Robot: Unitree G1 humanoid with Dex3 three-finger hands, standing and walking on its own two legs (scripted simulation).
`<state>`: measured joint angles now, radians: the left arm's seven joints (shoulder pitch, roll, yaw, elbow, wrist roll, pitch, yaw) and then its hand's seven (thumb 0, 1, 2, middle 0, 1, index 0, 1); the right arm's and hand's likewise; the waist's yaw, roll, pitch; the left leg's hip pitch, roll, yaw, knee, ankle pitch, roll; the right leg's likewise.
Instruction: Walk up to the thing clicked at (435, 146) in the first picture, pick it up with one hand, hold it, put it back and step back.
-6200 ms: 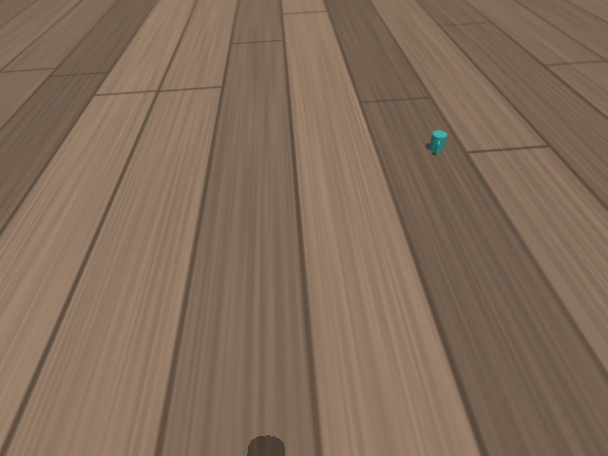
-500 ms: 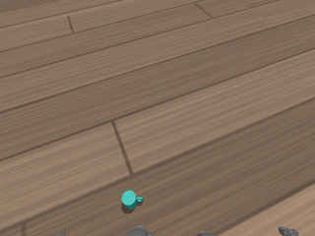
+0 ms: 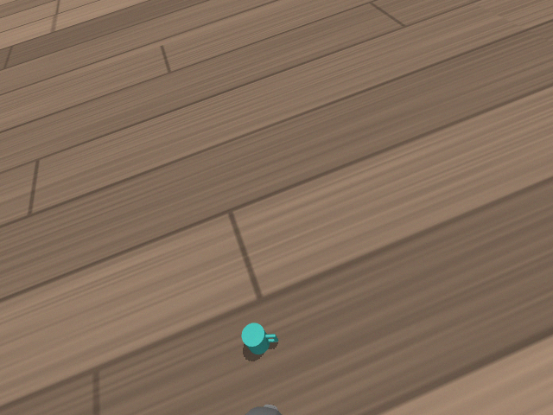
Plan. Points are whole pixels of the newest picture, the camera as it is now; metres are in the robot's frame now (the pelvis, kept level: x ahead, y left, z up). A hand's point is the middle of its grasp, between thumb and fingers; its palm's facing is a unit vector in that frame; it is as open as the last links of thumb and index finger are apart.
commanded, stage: walk up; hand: left
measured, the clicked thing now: (261, 338) +0.46 +0.23 -0.71
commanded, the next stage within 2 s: stand in 1.36 s
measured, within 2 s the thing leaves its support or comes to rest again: neither
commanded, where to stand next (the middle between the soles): +0.11 +0.05 m, yaw -1 degrees
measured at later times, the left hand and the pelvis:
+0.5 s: hand out of the picture +0.04 +0.29 -0.14, palm faces +0.02 -0.93 -0.37, open 7.3 cm; pelvis -0.01 +0.04 +0.01, yaw +2 degrees
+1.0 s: hand out of the picture +0.10 +0.31 -0.12, palm faces -0.01 -0.93 -0.37, open 7.3 cm; pelvis +0.00 +0.05 +0.02, yaw +1 degrees
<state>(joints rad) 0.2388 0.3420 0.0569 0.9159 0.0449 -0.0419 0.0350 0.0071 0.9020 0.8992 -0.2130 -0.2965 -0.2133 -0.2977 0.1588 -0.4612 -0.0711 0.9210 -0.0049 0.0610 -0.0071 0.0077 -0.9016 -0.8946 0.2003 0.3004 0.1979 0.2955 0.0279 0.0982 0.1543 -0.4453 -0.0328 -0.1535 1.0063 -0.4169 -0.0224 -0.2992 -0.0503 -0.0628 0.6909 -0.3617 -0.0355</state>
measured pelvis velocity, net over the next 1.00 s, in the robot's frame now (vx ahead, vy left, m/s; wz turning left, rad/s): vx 0.00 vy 0.05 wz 0.02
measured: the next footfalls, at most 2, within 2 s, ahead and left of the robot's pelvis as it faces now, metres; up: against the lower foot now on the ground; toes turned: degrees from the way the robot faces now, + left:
left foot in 0.12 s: +0.04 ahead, +0.16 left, +0.00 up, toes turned +0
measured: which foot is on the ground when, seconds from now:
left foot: up 0.00-0.10, down 0.12-1.00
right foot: down 0.00-1.00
